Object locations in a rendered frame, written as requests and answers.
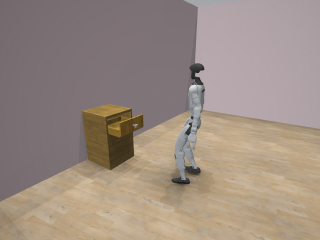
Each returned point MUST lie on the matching cabinet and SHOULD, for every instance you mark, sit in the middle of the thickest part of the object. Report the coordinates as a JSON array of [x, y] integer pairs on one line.
[[104, 149]]

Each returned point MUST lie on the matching left robot upper arm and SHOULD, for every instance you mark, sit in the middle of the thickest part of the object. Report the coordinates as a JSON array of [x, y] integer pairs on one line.
[[194, 92]]

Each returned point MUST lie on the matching left robot foot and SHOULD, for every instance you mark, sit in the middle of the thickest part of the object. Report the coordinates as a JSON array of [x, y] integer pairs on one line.
[[180, 181]]

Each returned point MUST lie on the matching robot right hand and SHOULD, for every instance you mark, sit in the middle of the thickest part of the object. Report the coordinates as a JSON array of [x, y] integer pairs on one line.
[[187, 121]]

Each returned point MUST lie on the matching robot left hand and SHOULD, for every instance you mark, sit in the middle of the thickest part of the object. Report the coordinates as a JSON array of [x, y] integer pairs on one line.
[[192, 138]]

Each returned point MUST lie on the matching drawer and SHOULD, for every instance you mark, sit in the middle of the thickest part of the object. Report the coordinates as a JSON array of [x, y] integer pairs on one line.
[[121, 126]]

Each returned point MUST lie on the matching left robot shin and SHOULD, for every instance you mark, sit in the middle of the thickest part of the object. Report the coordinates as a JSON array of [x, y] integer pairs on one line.
[[180, 162]]

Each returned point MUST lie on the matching left robot forearm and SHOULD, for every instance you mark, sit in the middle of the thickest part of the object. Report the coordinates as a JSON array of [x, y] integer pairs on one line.
[[196, 118]]

